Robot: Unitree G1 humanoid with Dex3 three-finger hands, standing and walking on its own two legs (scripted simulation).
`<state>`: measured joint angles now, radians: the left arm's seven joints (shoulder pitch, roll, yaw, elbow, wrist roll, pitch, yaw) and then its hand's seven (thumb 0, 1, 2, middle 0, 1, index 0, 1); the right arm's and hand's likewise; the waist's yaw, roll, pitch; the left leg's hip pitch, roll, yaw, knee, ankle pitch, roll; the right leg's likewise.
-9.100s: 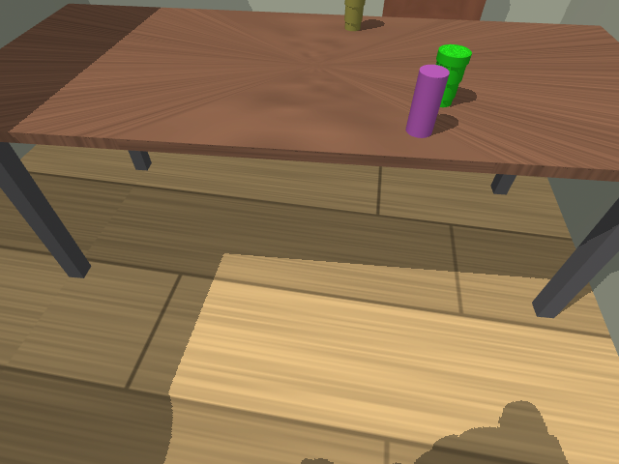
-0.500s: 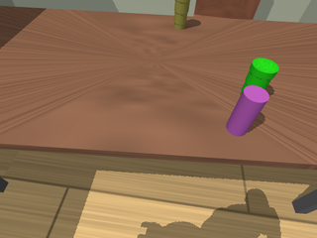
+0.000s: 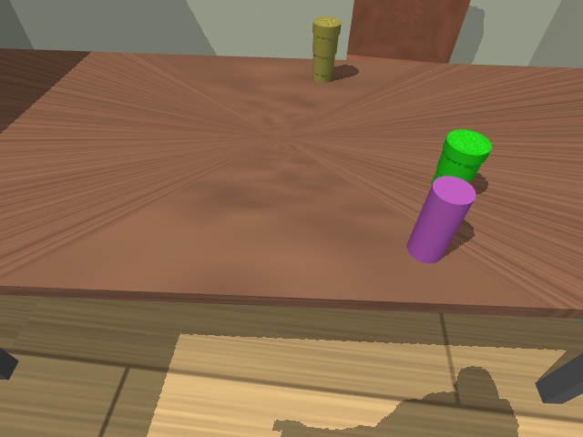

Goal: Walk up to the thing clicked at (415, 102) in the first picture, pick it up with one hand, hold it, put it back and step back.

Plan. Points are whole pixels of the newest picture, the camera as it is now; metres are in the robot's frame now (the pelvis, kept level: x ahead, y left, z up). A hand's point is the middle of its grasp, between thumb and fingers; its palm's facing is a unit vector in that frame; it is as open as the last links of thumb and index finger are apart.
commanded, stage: walk up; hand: right
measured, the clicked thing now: (438, 222) +0.46 -0.24 +0.02
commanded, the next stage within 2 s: stand in 0.62 s
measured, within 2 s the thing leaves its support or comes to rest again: neither
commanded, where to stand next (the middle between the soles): +0.05 -0.01 m, yaw -2 degrees
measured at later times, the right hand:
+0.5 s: hand out of the picture +0.08 -0.25 -0.15, palm faces -0.02 +0.95 -0.32, open 7.4 cm
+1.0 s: hand out of the picture +0.09 -0.26 -0.15, palm faces -0.02 +0.94 -0.34, open 7.4 cm
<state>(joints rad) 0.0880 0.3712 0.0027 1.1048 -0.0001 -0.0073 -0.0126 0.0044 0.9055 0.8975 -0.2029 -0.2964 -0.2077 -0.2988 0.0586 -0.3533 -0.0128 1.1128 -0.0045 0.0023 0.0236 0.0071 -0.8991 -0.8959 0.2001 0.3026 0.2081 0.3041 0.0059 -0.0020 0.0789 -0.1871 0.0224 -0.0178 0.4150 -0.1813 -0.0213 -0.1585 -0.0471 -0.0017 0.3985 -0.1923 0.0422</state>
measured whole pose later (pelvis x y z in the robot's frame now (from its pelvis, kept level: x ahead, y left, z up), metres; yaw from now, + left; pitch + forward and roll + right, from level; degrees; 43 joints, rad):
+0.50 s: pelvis +0.00 +0.00 +0.00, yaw +0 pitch -2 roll +0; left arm 0.10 0.36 0.01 1.14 0.01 0.00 -0.02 0.00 0.91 0.90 -0.20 -0.30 -0.21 -0.30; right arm 0.08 -0.35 -0.02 1.14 -0.01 0.00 0.03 0.01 -0.90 -0.90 0.20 0.30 0.21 0.30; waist 0.00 0.00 0.07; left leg -0.17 0.02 -0.01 0.36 -0.15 -0.02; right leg -0.14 -0.05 0.00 0.35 -0.17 0.04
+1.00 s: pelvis +0.02 -0.01 +0.00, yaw +0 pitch -2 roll +0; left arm 0.12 0.36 0.00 1.13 0.01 -0.01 -0.01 0.00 0.91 0.90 -0.20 -0.30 -0.21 -0.30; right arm 0.10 -0.36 -0.01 1.14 -0.01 -0.01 0.02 0.01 -0.90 -0.90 0.20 0.30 0.21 0.30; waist -0.01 0.00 0.05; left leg -0.15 0.03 -0.02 0.35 -0.17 -0.03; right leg -0.12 -0.04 -0.01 0.34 -0.19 0.04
